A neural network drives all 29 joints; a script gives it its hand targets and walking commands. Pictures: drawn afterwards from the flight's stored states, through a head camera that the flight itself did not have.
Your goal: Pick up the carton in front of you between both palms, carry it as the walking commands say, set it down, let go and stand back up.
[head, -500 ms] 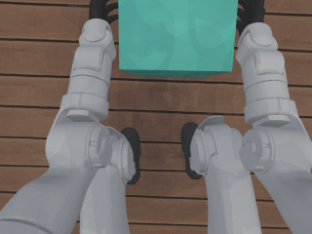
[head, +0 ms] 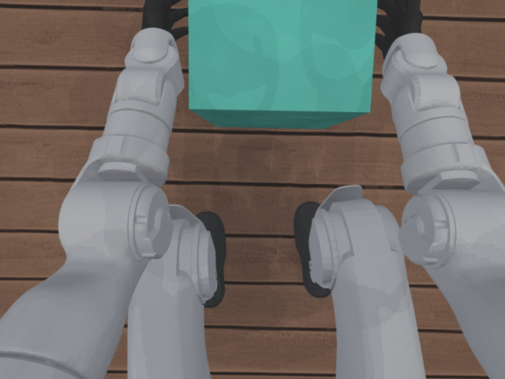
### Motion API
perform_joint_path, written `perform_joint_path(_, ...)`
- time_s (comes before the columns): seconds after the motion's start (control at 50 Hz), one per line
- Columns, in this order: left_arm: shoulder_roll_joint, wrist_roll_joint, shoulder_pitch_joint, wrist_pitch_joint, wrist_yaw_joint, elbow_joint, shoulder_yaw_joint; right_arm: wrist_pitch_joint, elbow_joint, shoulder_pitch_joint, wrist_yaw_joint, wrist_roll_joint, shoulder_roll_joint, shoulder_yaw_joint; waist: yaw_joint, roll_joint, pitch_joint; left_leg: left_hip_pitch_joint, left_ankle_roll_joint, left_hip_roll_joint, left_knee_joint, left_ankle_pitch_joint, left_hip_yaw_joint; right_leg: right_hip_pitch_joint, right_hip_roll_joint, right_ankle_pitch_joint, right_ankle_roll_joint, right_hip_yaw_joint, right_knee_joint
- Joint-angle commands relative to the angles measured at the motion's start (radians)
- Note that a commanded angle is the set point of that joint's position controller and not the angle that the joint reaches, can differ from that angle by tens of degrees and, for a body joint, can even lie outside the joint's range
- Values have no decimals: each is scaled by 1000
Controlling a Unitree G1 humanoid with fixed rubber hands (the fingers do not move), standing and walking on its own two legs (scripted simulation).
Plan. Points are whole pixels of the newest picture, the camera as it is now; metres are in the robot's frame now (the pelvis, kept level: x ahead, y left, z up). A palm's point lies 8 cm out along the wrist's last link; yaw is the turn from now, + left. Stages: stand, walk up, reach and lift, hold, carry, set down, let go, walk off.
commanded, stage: set down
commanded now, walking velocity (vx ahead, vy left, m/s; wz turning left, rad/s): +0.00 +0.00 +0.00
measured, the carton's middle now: (275, 54) +0.52 -0.05 -0.23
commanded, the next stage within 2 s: let go in 1.94 s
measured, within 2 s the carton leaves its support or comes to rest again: rests again in 0.04 s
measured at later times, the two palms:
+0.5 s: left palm (161, 33) +0.54 +0.10 -0.16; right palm (401, 39) +0.50 -0.21 -0.16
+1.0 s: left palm (129, 35) +0.54 +0.14 -0.16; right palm (429, 41) +0.50 -0.24 -0.16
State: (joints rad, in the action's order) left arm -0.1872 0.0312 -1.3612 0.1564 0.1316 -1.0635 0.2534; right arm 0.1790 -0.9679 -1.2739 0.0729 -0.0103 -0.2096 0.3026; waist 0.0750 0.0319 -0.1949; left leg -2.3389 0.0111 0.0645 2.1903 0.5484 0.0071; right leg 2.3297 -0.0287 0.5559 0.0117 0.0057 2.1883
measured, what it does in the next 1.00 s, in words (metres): stands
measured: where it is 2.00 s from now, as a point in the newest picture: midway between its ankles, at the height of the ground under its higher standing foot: (262, 270)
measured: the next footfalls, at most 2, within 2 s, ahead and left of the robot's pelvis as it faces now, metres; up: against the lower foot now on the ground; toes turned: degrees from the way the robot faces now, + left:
none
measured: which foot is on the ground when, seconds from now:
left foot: down 0.00-1.00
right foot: down 0.00-1.00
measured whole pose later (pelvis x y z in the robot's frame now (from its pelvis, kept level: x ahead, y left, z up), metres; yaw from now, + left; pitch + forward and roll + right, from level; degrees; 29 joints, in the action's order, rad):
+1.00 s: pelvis +0.00 +0.00 +0.00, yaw +0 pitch +36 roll +0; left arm -0.36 -0.23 -1.31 0.05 0.12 -1.01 0.02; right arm 0.01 -1.02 -1.25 0.09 -0.27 -0.37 0.13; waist 0.07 0.01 -0.32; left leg -2.27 0.02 0.06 2.22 0.58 0.01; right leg 2.26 -0.04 0.58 0.01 0.01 2.22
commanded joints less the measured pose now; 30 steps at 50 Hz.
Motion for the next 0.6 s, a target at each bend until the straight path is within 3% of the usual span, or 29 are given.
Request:
perform_joint_path(0.0, 899, -60, -467, -37, -238, 89, -283, -37, 123, -561, -269, -82, 891, -317, 15, 39, 1012, 544, -27, 86, -136, -237, -40, -488, -83, -282, 8, 36, -166)
perform_joint_path(0.42, 685, 49, -348, -19, -249, -70, -134, -28, -39, -482, -282, 29, 669, -165, -15, 8, 672, 412, -46, 69, -145, -119, -9, -333, -71, -135, -7, 3, -165)
perform_joint_path(0.54, 573, 59, -346, -36, -230, -77, -113, -52, -66, -451, -252, 45, 567, -119, -21, 8, 675, 433, -30, 56, -140, -112, -12, -368, -61, -139, 4, 2, -161)
perform_joint_path(0.58, 426, 59, -316, -54, -197, -75, -85, -73, -78, -404, -215, 50, 425, -76, -21, 4, 692, 462, -14, 44, -138, -111, -16, -400, -49, -142, 15, 9, -160)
